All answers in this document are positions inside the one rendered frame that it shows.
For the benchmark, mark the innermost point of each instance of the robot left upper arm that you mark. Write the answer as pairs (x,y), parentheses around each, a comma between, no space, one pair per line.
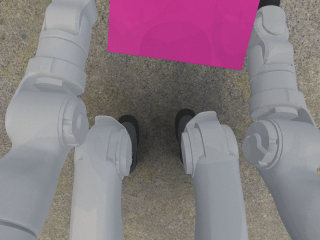
(43,127)

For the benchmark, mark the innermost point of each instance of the left robot foot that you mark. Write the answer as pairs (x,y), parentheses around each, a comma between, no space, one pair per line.
(131,125)

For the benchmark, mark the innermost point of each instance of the robot right upper arm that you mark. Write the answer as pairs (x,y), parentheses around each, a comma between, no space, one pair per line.
(286,154)

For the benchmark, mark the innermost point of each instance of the robot left thigh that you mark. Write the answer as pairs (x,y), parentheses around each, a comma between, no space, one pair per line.
(96,194)

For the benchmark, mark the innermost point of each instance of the left robot forearm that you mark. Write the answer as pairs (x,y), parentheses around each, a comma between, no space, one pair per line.
(63,48)

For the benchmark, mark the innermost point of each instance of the right robot forearm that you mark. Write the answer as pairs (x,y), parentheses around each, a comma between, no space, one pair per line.
(271,70)

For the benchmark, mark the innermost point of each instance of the right robot hand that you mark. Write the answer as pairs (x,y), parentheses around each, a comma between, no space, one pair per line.
(263,3)

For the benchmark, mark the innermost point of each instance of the carton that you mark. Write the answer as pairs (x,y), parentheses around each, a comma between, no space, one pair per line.
(205,32)

